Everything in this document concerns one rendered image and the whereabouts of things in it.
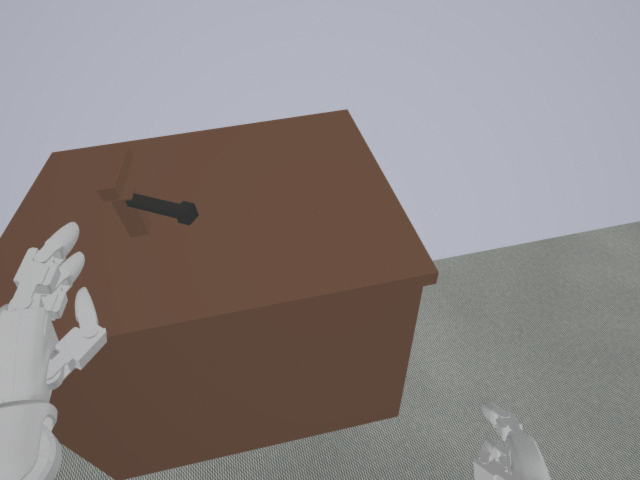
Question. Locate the left robot forearm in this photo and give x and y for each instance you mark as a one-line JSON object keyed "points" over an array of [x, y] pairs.
{"points": [[28, 448]]}

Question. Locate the robot right hand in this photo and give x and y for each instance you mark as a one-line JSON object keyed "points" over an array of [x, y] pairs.
{"points": [[520, 459]]}

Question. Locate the robot left hand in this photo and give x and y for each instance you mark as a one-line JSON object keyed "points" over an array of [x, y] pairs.
{"points": [[27, 335]]}

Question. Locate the tap lever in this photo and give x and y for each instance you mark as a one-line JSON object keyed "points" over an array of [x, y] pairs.
{"points": [[185, 212]]}

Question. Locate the counter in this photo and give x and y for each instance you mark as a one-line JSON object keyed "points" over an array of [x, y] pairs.
{"points": [[287, 309]]}

